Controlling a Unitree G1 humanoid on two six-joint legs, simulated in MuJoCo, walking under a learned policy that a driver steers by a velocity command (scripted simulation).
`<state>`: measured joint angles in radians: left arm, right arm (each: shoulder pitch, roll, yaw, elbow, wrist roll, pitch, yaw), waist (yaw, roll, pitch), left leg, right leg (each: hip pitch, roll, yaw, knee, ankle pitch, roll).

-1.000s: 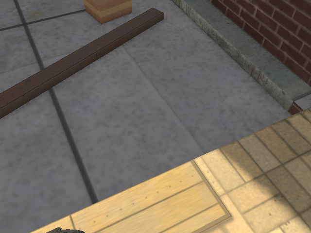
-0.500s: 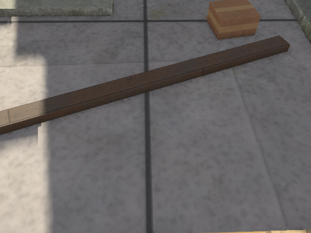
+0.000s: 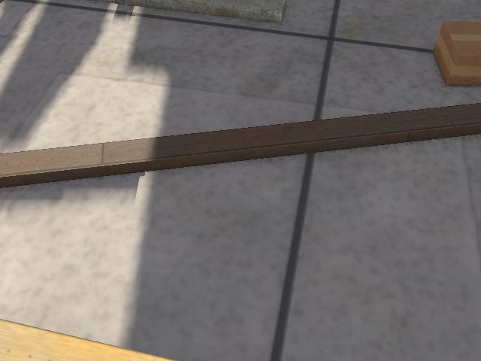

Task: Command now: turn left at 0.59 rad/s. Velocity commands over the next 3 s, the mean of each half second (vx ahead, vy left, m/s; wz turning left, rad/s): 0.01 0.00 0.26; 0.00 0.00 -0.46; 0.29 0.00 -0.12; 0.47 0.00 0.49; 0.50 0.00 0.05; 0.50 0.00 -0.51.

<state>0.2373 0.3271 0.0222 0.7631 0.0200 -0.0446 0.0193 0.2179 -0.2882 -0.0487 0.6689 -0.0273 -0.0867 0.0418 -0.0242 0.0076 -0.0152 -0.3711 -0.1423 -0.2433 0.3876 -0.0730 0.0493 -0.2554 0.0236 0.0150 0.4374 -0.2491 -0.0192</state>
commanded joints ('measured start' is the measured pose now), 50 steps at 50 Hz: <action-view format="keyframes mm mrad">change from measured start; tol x32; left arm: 1 61 183 50 -90 -6 -40 8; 50 0 132 86 -176 19 -26 -85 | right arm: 1 39 -61 -4 -72 -17 11 4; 50 -13 -151 -20 -5 28 24 -65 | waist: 1 25 -63 -165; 50 31 -91 -46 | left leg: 1 -102 127 -173 77 -275 79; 8 -215 104 219 883 -261 -155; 17 124 197 309 52 -27 -169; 20 346 331 198 115 389 76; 30 135 450 182 -61 -196 93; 37 -180 204 160 687 -527 -106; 50 225 121 248 -71 -41 -18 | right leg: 1 275 -247 247 -172 311 -297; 16 173 -208 -10 -35 679 -170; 29 -22 -31 -54 131 -45 -107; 32 228 -227 345 -106 496 -355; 50 68 -186 430 -93 297 -256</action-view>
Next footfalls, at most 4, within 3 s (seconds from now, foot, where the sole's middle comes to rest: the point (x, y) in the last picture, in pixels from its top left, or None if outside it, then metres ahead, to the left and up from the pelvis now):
0.36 left None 0.01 0.13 -0.78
1.02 left None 0.03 0.11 -0.78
1.46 right None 0.16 -0.19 -0.78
1.96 left None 0.38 0.02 -0.78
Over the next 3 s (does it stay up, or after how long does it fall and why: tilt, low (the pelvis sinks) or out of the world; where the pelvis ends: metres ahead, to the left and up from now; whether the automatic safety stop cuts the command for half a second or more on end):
stays up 0.88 0.00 -0.15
